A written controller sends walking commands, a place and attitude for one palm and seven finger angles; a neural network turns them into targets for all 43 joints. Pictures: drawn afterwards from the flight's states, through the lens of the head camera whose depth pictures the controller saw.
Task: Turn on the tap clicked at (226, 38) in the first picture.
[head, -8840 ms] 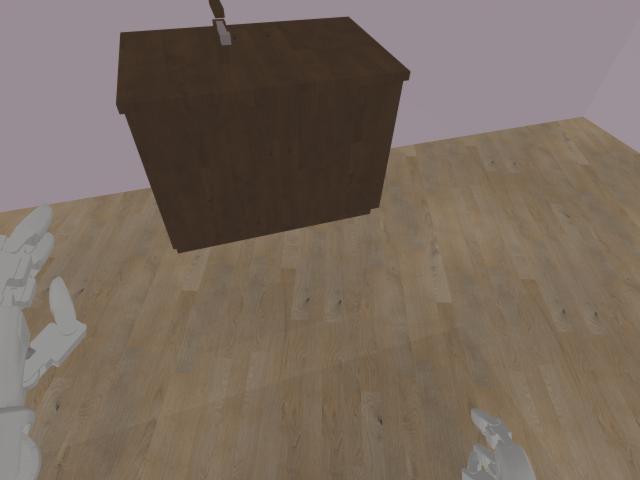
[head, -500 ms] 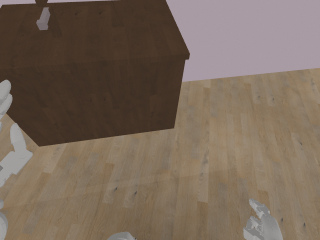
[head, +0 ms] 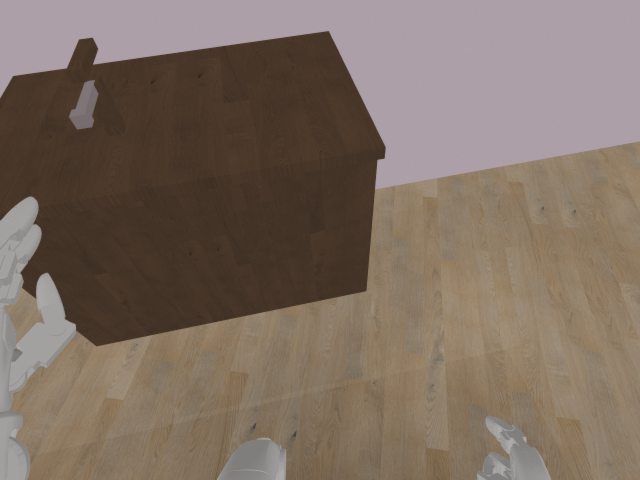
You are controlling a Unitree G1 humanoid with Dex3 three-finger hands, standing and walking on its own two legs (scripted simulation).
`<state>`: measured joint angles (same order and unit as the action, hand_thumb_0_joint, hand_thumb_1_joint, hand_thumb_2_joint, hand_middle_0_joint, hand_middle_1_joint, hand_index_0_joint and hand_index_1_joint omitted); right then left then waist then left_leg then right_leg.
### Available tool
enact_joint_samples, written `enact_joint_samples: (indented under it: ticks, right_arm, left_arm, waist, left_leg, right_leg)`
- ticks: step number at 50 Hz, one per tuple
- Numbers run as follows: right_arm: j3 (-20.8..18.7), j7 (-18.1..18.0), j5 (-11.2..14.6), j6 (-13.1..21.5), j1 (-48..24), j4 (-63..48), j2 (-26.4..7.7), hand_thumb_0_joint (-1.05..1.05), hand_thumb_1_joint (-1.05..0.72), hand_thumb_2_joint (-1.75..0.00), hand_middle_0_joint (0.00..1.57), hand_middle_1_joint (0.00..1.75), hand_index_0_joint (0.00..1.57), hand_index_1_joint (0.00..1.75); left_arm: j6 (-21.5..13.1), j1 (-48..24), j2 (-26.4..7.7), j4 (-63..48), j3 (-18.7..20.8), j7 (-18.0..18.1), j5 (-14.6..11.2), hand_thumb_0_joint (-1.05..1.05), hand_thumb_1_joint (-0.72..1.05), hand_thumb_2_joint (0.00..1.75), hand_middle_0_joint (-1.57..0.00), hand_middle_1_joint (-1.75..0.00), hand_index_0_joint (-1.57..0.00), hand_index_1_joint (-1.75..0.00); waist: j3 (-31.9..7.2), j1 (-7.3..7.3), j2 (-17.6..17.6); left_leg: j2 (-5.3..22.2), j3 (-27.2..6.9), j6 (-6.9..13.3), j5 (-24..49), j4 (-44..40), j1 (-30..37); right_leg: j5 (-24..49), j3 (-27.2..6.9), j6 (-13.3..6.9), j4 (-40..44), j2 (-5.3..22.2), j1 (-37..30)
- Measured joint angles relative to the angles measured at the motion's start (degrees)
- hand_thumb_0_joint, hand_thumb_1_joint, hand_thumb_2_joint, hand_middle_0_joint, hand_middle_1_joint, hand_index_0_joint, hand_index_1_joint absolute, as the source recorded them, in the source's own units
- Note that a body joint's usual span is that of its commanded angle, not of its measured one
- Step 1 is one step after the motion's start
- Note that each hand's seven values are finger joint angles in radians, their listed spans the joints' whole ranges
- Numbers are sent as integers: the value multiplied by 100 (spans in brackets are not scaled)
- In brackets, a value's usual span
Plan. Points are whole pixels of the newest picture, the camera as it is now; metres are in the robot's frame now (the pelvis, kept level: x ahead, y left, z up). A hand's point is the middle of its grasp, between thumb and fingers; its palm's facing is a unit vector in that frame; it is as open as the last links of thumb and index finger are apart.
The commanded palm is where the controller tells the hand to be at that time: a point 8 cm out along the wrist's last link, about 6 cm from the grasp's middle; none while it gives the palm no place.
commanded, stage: take the last steps up to it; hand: left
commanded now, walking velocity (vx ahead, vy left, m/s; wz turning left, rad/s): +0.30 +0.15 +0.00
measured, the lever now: (81, 118) +0.69 +0.50 +0.06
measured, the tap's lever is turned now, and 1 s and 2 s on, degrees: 0 0 0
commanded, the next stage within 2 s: come to a stop and stand still in 1.26 s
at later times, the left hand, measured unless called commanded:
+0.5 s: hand (47, 226) +0.32 +0.29 +0.19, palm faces +0.36 -0.80 -0.48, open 7.4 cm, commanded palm +0.27 +0.34 +0.18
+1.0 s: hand (28, 171) +0.41 +0.37 +0.18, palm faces +0.39 -0.82 -0.41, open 7.4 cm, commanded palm +0.35 +0.40 +0.18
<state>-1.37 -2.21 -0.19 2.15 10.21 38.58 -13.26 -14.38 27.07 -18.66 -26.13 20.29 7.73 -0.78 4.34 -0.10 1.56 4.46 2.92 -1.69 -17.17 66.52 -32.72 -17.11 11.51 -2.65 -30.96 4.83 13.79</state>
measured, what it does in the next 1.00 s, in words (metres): walks ahead: left foot, then right foot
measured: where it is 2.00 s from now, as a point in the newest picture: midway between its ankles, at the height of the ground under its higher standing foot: (286, 479)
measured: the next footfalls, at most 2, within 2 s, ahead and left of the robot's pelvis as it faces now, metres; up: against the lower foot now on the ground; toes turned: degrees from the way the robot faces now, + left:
left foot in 0.22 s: +0.17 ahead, +0.18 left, +0.00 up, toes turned +9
right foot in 0.54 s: +0.18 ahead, -0.03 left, +0.00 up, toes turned -12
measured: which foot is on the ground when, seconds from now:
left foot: up 0.00-0.20, down 0.22-0.54, up 0.56-0.86, down 0.88-1.00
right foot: down 0.00-0.22, up 0.24-0.52, down 0.54-0.88, up 0.90-1.00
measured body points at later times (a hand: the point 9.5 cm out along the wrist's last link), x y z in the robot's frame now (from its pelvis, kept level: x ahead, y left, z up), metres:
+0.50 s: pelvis +0.10 +0.07 -0.01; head +0.13 +0.06 +0.44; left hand +0.29 +0.33 +0.21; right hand +0.25 -0.13 -0.11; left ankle +0.13 +0.18 -0.74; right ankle +0.12 -0.03 -0.72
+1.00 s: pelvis +0.17 +0.13 -0.01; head +0.19 +0.14 +0.44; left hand +0.38 +0.41 +0.20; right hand +0.33 -0.12 -0.08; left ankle +0.23 +0.23 -0.74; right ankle +0.13 +0.01 -0.68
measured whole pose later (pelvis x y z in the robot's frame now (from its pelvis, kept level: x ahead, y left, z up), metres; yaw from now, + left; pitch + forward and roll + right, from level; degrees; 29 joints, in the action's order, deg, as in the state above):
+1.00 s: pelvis +0.17 +0.13 -0.01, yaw -3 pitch -1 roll +0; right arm -2.2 -3.7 0.3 5.0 10.2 34.3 -10.7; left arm -14.6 23.3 -23.6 -28.3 23.5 9.1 -1.2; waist 4.0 0.1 -1.8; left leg 3.5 8.4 1.9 -12.5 32.8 -18.9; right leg -29.0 4.4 1.2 -59.3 3.6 22.8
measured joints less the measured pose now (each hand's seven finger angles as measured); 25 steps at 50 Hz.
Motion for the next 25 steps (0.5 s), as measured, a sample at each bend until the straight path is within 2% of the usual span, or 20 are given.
enact_joint_samples:
  ticks: [4,10,11,12,14,16,17,20,25]
  right_arm:
    - [-116,-29,-19,28,49,-247,-116,1,-90,-90,20,30,20,30]
    - [-221,-128,-2,133,215,-493,-177,1,-90,-90,20,30,20,30]
    - [-233,-144,14,159,219,-541,-176,1,-90,-90,20,30,20,30]
    - [-255,-158,32,171,147,-524,-80,1,-90,-90,20,30,20,30]
    - [-208,-154,53,199,14,-451,142,1,-90,-90,20,30,20,30]
    - [-87,-116,69,248,-62,-397,353,1,-90,-90,20,30,20,30]
    - [-20,-87,76,283,-77,-381,448,1,-90,-90,20,30,20,30]
    - [162,-21,70,406,-34,-362,653,1,-90,-90,20,30,20,30]
    - [316,-40,31,474,189,-297,711,1,-90,-90,21,30,20,30]
  left_arm:
    - [-60,211,-167,-260,17,25,16,1,89,90,-21,-30,-22,-30]
    - [-67,225,-314,-585,151,160,18,1,89,90,-22,-30,-22,-30]
    - [-82,138,-328,-595,188,178,5,1,89,90,-22,-30,-22,-30]
    - [-95,-50,-369,-515,231,191,-9,1,89,90,-21,-30,-22,-30]
    - [-108,-421,-412,-181,253,181,-16,1,89,90,-21,-30,-22,-30]
    - [-8,-572,-402,-2,262,154,-40,1,89,90,-21,-30,-22,-30]
    - [39,-558,-377,-21,259,142,-56,1,89,90,-21,-30,-22,-30]
    - [70,-272,-297,-341,203,107,-86,2,89,90,-21,-30,-21,-30]
    - [-21,174,-416,-584,177,74,-79,2,89,90,-21,-30,-22,-30]
  waist:
    - [77,33,-206]
    - [-5,-104,-306]
    - [-45,-113,-270]
    - [-9,-104,-359]
    - [1,-59,-443]
    - [-54,27,-429]
    - [-78,59,-419]
    - [-104,89,-342]
    - [-132,-28,-95]
  left_leg:
    - [183,236,46,267,-1673,195]
    - [-15,713,158,488,-3594,1273]
    - [-23,716,216,847,-3757,1388]
    - [-68,758,256,902,-3538,1338]
    - [-103,786,318,543,-3195,1275]
    - [-104,766,363,359,-3184,1290]
    - [-105,767,371,358,-3248,1317]
    - [-99,792,369,421,-3491,1435]
    - [-89,798,312,289,-3542,1598]
  right_leg:
    - [-8,-46,135,193,178,-207]
    - [-447,-250,464,-214,335,-376]
    - [-615,-301,478,-541,337,-272]
    - [-896,-472,455,-1097,372,-92]
    - [-1350,-776,382,-2407,232,401]
    - [-1351,-807,382,-3251,97,859]
    - [-1259,-767,393,-3411,71,1043]
    - [-911,-573,423,-2974,53,1297]
    - [-531,-256,443,-1088,-78,832]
